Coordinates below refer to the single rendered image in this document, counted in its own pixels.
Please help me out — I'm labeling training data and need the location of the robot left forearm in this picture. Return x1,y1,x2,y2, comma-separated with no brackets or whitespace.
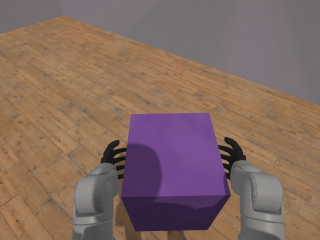
72,163,119,240

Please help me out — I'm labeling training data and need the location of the robot left hand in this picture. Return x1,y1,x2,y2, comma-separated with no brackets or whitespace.
100,140,127,180

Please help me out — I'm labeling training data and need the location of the robot right forearm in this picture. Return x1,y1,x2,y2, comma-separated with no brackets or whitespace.
230,160,285,240

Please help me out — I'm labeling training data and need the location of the carton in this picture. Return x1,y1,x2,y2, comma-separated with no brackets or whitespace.
121,112,231,232

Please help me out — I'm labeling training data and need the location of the robot right hand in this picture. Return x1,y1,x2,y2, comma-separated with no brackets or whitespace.
218,137,246,180

